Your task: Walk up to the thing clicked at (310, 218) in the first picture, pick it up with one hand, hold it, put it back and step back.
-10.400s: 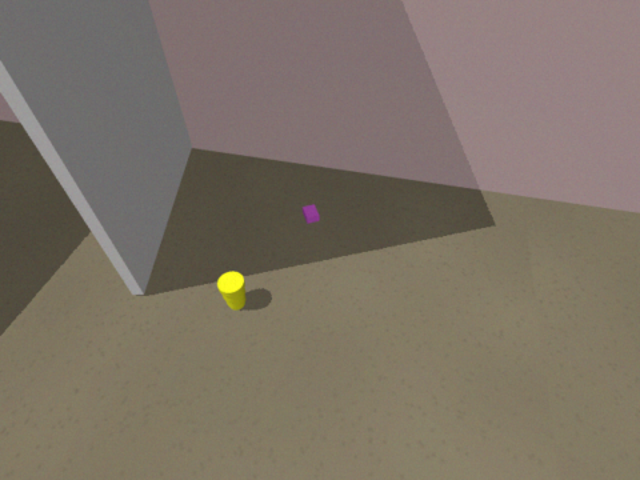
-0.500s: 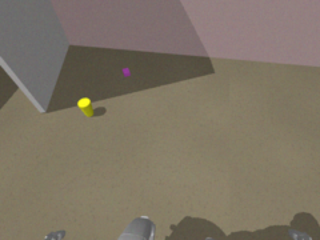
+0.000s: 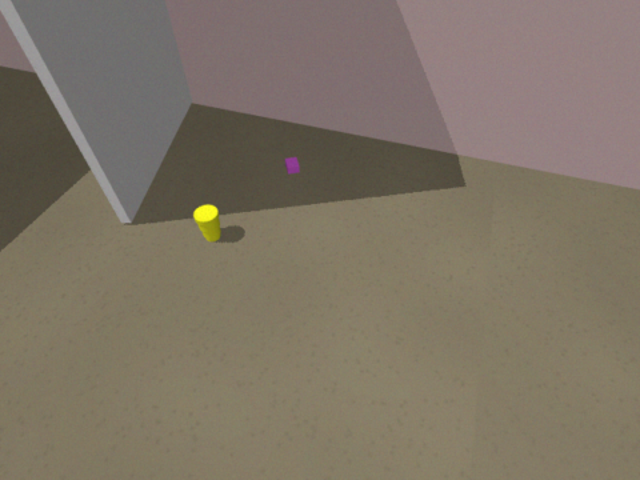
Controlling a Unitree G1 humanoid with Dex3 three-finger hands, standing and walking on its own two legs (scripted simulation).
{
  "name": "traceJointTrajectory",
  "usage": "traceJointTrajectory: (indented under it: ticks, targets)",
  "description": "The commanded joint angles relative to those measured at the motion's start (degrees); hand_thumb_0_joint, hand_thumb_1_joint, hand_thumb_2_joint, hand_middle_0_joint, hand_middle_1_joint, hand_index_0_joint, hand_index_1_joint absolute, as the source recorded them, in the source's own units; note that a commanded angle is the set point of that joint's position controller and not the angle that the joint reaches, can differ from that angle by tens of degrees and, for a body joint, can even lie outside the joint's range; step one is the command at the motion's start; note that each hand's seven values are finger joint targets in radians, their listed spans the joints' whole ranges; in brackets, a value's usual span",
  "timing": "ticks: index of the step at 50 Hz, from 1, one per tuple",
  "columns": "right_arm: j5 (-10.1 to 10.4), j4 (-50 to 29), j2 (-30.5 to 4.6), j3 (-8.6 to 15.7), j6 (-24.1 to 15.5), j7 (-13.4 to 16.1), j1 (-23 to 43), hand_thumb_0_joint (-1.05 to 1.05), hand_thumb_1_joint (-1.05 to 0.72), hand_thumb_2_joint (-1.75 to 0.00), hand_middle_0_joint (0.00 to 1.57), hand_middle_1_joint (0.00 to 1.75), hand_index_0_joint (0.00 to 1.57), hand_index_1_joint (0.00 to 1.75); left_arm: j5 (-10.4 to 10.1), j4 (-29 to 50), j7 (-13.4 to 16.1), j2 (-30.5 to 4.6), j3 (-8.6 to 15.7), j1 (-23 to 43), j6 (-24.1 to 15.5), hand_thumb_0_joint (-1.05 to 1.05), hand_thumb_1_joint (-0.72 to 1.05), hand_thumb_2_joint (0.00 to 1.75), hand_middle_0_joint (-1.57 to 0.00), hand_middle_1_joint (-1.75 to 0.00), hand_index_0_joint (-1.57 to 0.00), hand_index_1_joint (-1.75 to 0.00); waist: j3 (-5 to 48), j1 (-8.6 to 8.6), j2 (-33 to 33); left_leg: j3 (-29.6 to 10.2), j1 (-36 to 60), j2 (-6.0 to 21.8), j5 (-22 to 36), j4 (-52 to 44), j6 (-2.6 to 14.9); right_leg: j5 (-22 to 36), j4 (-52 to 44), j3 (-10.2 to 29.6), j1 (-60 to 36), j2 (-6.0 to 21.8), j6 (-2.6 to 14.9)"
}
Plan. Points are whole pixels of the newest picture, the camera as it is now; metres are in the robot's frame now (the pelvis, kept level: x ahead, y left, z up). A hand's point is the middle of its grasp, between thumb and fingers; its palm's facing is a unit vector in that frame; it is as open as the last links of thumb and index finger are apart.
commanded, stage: walk up
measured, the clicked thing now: (292, 165) +1.55 +0.23 -0.73
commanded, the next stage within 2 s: stand in 0.42 s
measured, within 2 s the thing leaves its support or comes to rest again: neither
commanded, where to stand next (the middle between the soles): +0.08 -0.03 m, yaw +1 degrees
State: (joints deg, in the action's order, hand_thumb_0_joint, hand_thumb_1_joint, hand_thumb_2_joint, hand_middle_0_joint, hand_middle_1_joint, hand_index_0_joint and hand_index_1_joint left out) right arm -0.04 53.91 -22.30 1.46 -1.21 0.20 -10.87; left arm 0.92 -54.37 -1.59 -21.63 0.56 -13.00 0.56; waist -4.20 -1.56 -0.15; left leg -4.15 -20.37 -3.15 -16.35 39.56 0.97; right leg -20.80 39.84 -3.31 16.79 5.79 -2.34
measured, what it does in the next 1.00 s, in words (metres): stands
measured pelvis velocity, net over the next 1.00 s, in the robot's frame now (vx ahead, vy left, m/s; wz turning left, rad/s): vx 0.02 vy -0.03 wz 0.00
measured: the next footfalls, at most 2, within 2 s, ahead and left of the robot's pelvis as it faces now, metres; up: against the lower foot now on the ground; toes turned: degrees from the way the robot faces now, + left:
none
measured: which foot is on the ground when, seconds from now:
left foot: down 0.00-1.00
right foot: down 0.00-1.00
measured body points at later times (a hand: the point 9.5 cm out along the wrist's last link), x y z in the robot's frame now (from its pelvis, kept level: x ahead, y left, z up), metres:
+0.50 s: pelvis +0.01 -0.01 +0.02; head +0.03 +0.00 +0.47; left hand +0.09 +0.31 -0.11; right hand +0.13 -0.30 -0.10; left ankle +0.05 +0.11 -0.72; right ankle +0.01 -0.15 -0.72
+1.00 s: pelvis +0.02 -0.03 +0.03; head +0.04 -0.03 +0.48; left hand +0.10 +0.28 -0.10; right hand +0.11 -0.33 -0.11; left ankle +0.05 +0.11 -0.72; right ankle +0.01 -0.15 -0.72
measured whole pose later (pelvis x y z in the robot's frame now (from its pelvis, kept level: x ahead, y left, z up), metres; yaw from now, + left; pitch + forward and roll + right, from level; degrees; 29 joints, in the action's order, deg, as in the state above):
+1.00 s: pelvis +0.02 -0.03 +0.03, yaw +0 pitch -2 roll +0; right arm 0.1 66.0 -19.9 -0.1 -0.1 -0.1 -3.7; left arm 0.3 -66.1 -0.5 -20.1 0.4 -4.8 -0.4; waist -3.3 -0.9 0.4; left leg -5.6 -9.5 0.3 -9.2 20.2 -1.9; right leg -12.2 19.5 -4.5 5.7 2.1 -0.9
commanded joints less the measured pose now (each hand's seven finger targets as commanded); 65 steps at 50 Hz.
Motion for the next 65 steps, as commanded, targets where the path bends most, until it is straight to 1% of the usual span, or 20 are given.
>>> traceJointTrajectory:
  ticks: [1, 4, 5, 7, 14, 18, 20, 21, 23, 25, 27, 31, 32, 33, 40, 46, 49, 53, 59, 65]
  targets:
    - [-0.4, -2.41, -13.94, 2.91, -1.85, 0.63, 3.49, 0.0, -0.9, -0.9, 0.2, 0.3, 0.2, 0.3, -0.72, 2.48, 1.11, -12.59, 3.5, 2.91, -2.04, 0.0, 0.9, 0.9, -0.2, -0.3, -0.2, -0.3, 3.75, -0.3, 1.18, -17.92, -0.43, 10.47, -3.93, -14.59, 6.52, -4.23, -7.05, 3.86, -1.41, -0.84, 3.92]
    - [-0.03, -0.96, -11.78, 1.84, -1.76, 0.66, 5.26, 0.0, -0.9, -0.9, 0.2, 0.3, 0.2, 0.3, -0.92, 0.99, 1.4, -13.15, 3.43, 4.19, -2.6, 0.0, 0.9, 0.9, -0.2, -0.3, -0.2, -0.3, 4.45, -0.17, 1.8, -9.49, -0.38, 6.35, 9.0, -10.52, 2.74, 5.87, -12.7, 4.68, -6.16, 2.22, 5.28]
    - [0.04, -0.26, -11.9, 1.8, -1.7, 0.69, 4.69, 0.0, -0.9, -0.9, 0.2, 0.3, 0.2, 0.3, -0.93, 1.15, 1.43, -13.73, 3.32, 5.31, -2.6, 0.0, 0.9, 0.9, -0.2, -0.3, -0.2, -0.3, 4.9, 0.5, 1.55, -7.78, 1.27, 5.26, 9.94, -9.84, 2.23, 7.67, -13.22, 5.24, -5.68, 3.37, 5.71]
    - [0.13, 0.92, -11.86, 1.7, -1.66, 0.71, 4.58, 0.0, -0.9, -0.9, 0.2, 0.3, 0.2, 0.3, -1.12, 0.59, 1.51, -13.75, 3.24, 6.27, -2.59, 0.0, 0.9, 0.9, -0.2, -0.3, -0.2, -0.3, 6.44, 0.59, 1.72, -7.46, 4.25, 5.4, 13.78, -9.31, 2.14, 9.8, -13.62, 4.78, -6.07, 4.02, 5.85]
    - [0.12, 3.15, -12.08, 1.39, -1.36, 0.84, 6.44, 0.0, -0.9, -0.9, 0.2, 0.3, 0.2, 0.3, -1.2, -1.47, 1.44, -12.69, 2.96, 9.47, -1.91, 0.0, 0.9, 0.9, -0.2, -0.3, -0.2, -0.3, 7.76, 0.4, 1.23, -9.36, 4.05, 6.75, 15.12, -12.76, 2.87, 8.97, -14.15, 2.21, -9.87, 2.72, 4.63]
    - [-0.06, 3.84, -12.21, 1.2, -1.07, 0.73, 8.26, 0.0, -0.9, -0.9, 0.2, 0.3, 0.2, 0.3, -1.11, -2.92, 1.34, -12.5, 2.81, 10.58, -1.65, 0.0, 0.9, 0.9, -0.2, -0.3, -0.2, -0.3, 6.18, 0.31, 1.71, -10.01, 2.46, 6.49, 11.6, -15.14, 2.52, 6.09, -16.2, 2.07, -10.61, 2.4, 4.29]
    - [-0.08, 4.48, -11.92, 1.07, -1.01, 0.68, 7.59, 0.0, -0.9, -0.9, 0.2, 0.3, 0.2, 0.3, -1.0, -3.18, 1.27, -12.58, 2.87, 11.59, -1.7, 0.0, 0.9, 0.9, -0.2, -0.3, -0.2, -0.3, 6.89, 0.69, 0.7, -9.57, 2.78, 6.37, 12.09, -15.71, 2.2, 6.46, -17.08, 2.12, -12.07, 2.82, 4.44]
    - [-0.47, 5.15, -10.27, 0.77, -0.99, 0.35, 8.59, 0.0, -0.9, -0.9, 0.2, 0.3, 0.2, 0.3, -0.83, -5.06, 1.5, -11.15, 2.2, 9.96, -1.58, 0.0, 0.9, 0.9, -0.2, -0.3, -0.2, -0.3, 7.69, 0.23, 1.03, -9.74, 7.26, 8.62, 13.03, -18.09, 1.36, 5.52, -17.96, 2.85, -10.33, 1.93, 3.84]
    - [-0.46, 5.51, -11.51, 1.08, -0.97, 0.25, 9.14, 0.0, -0.9, -0.9, 0.2, 0.3, 0.2, 0.3, -0.83, -5.66, 1.71, -11.04, 2.08, 10.82, -1.58, 0.0, 0.9, 0.9, -0.2, -0.3, -0.2, -0.3, 7.03, 0.4, 3.31, -10.35, 6.49, 8.94, 13.04, -19.33, 0.86, 6.42, -18.83, 2.68, -11.96, 1.23, 3.24]
    - [-0.38, 6.0, -10.94, 0.93, -0.79, 0.19, 9.74, 0.0, -0.9, -0.9, 0.2, 0.3, 0.2, 0.3, -0.76, -6.29, 1.78, -11.44, 2.06, 11.44, -1.88, 0.0, 0.9, 0.9, -0.2, -0.3, -0.2, -0.3, 6.79, 0.51, 2.46, -8.8, 7.02, 8.71, 15.61, -19.35, 0.53, 8.59, -20.02, 3.27, -12.84, 1.99, 3.13]
    - [-0.17, 6.53, -10.82, 1.07, -0.72, 0.17, 10.17, 0.0, -0.9, -0.9, 0.2, 0.3, 0.2, 0.3, -0.84, -7.16, 1.66, -11.85, 2.04, 11.27, -2.03, 0.0, 0.9, 0.9, -0.2, -0.3, -0.2, -0.3, 5.81, 0.79, 2.64, -7.65, 8.43, 8.3, 13.73, -20.21, -0.04, 8.24, -21.39, 3.92, -11.56, 2.31, 3.15]
    - [-0.15, 7.05, -10.51, 1.25, -0.42, 0.12, 10.92, 0.0, -0.9, -0.9, 0.2, 0.3, 0.2, 0.3, -0.64, -8.31, 1.75, -11.87, 2.04, 11.3, -2.03, 0.0, 0.9, 0.9, -0.2, -0.3, -0.2, -0.3, 6.22, 0.77, 2.13, -7.46, 7.68, 8.5, 10.59, -21.79, 0.03, 8.19, -22.23, 3.74, -12.91, 2.36, 3.14]
    - [-0.05, 7.08, -10.28, 1.32, -0.47, 0.12, 11.48, 0.0, -0.9, -0.9, 0.2, 0.3, 0.2, 0.3, -0.58, -8.61, 1.81, -12.07, 2.13, 10.55, -2.16, 0.0, 0.9, 0.9, -0.2, -0.3, -0.2, -0.3, 7.12, 0.42, 1.36, -6.87, 9.94, 8.49, 13.99, -20.75, 0.16, 10.21, -22.56, 3.96, -12.64, 2.71, 3.21]
    - [-0.01, 7.33, -9.71, 1.12, -0.51, 0.07, 10.56, 0.0, -0.9, -0.9, 0.2, 0.3, 0.2, 0.3, -0.58, -8.75, 1.79, -12.23, 2.1, 10.99, -2.19, 0.0, 0.9, 0.9, -0.2, -0.3, -0.2, -0.3, 7.22, 0.96, 0.42, -6.64, 9.8, 8.41, 14.89, -21.15, -0.11, 10.26, -22.58, 3.92, -12.72, 2.64, 3.19]
    - [-0.1, 8.16, -9.51, 1.05, -0.26, 0.13, 10.86, 0.0, -0.9, -0.9, 0.2, 0.3, 0.2, 0.3, -0.57, -8.91, 2.01, -11.54, 2.08, 10.96, -2.25, 0.0, 0.9, 0.9, -0.2, -0.3, -0.2, -0.3, 6.59, 0.91, -0.5, -5.55, 11.14, 8.52, 15.89, -20.96, -0.33, 11.01, -23.8, 4.48, -11.7, 2.73, 3.02]
    - [-0.11, 8.72, -9.68, 0.83, -0.3, 0.32, 10.2, 0.0, -0.9, -0.9, 0.2, 0.3, 0.2, 0.3, -0.71, -8.7, 2.14, -11.41, 2.27, 10.55, -2.39, 0.0, 0.9, 0.9, -0.2, -0.3, -0.2, -0.3, 8.44, 0.9, -0.26, -4.54, 12.64, 9.01, 21.94, -20.18, -0.54, 18.67, -22.97, 4.31, -13.8, 2.92, 2.96]
    - [-0.08, 8.91, -9.52, 0.66, -0.12, 0.35, 10.47, 0.0, -0.9, -0.9, 0.2, 0.3, 0.2, 0.3, -0.75, -8.88, 2.13, -10.9, 2.28, 10.26, -2.17, 0.0, 0.9, 0.9, -0.2, -0.3, -0.2, -0.3, 6.78, 0.71, 0.34, -4.33, 11.95, 8.84, 18.31, -20.97, -0.63, 14.83, -23.94, 4.38, -12.74, 2.55, 2.9]
    - [-0.25, 8.94, -9.72, 0.55, -0.08, 0.32, 10.14, 0.0, -0.9, -0.9, 0.2, 0.3, 0.2, 0.3, -0.63, -8.5, 2.07, -11.13, 2.56, 10.98, -1.96, 0.0, 0.9, 0.9, -0.2, -0.3, -0.2, -0.3, 6.18, 0.74, 0.42, -4.27, 11.07, 8.9, 17.03, -21.9, -0.88, 13.09, -24.11, 4.44, -12.81, 2.38, 2.97]
    - [-0.23, 8.87, -10.11, 0.45, -0.46, 0.47, 9.63, 0.0, -0.9, -0.9, 0.2, 0.3, 0.2, 0.3, -0.71, -8.35, 1.94, -10.82, 2.65, 10.68, -1.98, 0.0, 0.9, 0.9, -0.2, -0.3, -0.2, -0.3, 6.96, 0.65, 0.96, -4.19, 12.32, 9.34, 20.58, -21.63, -0.84, 16.66, -23.74, 4.61, -13.58, 2.54, 3.0]
    - [-0.25, 8.66, -10.02, 0.35, -0.3, 0.56, 9.17, 0.0, -0.9, -0.9, 0.2, 0.3, 0.2, 0.3, -0.66, -8.07, 1.97, -11.08, 2.88, 11.25, -1.89, 0.0, 0.9, 0.9, -0.2, -0.3, -0.2, -0.3, 7.32, 1.04, -0.18, -3.77, 12.47, 9.35, 20.05, -21.7, -0.77, 17.25, -23.95, 4.4, -13.86, 2.38, 3.02]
